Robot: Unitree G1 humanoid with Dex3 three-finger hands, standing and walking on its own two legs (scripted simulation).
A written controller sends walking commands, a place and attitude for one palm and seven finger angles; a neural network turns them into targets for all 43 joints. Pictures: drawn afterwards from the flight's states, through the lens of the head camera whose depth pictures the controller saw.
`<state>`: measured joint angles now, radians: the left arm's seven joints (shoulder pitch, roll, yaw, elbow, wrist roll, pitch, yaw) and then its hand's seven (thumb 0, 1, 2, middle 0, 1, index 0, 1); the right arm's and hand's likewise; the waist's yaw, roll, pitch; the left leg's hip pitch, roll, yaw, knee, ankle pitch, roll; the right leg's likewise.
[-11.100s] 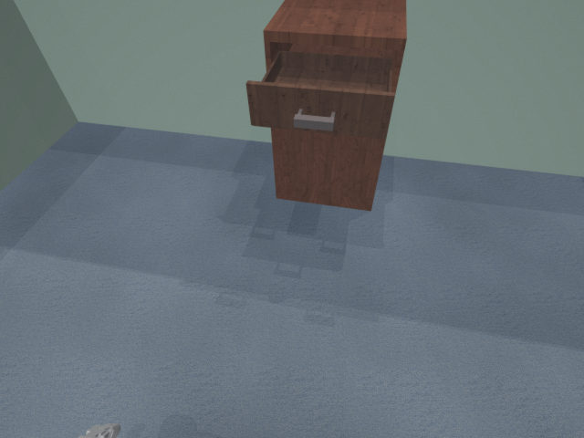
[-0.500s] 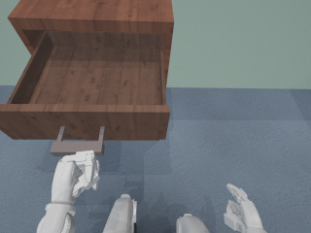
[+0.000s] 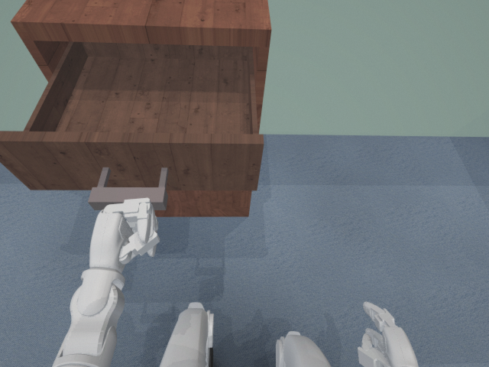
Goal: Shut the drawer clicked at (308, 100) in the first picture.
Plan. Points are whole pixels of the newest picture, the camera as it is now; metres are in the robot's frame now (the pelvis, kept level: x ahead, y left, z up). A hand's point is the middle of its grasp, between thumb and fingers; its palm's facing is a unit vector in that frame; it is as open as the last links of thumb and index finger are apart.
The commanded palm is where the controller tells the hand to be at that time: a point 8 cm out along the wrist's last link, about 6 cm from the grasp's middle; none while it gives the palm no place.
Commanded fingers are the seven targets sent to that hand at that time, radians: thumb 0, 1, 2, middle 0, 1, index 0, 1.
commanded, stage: push the drawer shut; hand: left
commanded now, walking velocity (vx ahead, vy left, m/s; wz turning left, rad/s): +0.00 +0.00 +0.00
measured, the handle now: (132, 186) +0.39 +0.21 +0.04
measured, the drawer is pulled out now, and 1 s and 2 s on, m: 0.25 0.11 0.00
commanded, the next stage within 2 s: none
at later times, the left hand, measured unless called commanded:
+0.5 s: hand (160, 193) +0.38 +0.16 +0.03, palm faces +0.04 -1.00 -0.04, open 2.8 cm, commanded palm +0.38 +0.21 +0.04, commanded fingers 0.00 0.90 0.90 -1.40 -1.60 -1.40 -1.60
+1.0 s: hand (165, 160) +0.45 +0.17 +0.03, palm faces +0.05 -1.00 -0.05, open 2.8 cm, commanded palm +0.44 +0.21 +0.04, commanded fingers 0.00 0.90 0.90 -1.40 -1.60 -1.40 -1.60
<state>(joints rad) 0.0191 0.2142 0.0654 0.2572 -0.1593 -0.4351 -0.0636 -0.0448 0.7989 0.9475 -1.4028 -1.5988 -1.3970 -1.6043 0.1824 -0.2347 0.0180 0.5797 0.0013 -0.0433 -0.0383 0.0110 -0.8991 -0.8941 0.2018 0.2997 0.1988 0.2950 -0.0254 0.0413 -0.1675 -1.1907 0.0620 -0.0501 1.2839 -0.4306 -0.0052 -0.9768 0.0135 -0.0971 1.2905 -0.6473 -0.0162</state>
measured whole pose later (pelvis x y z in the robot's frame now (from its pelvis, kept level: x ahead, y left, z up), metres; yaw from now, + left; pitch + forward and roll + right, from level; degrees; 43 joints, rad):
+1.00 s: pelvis +0.00 +0.00 +0.00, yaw -1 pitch +23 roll -4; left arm -0.61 0.31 0.25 0.89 -0.10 -0.50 -0.07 -0.06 0.79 0.94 -1.40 -1.60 -1.40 -1.60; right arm 0.26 -0.24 0.01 0.65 -0.02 0.04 -0.02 0.01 -0.90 -0.89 0.20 0.30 0.20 0.29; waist -0.10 0.04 -0.16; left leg -1.27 0.07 -0.03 1.29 -0.42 0.00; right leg -1.07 0.02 -0.08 1.30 -0.63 -0.01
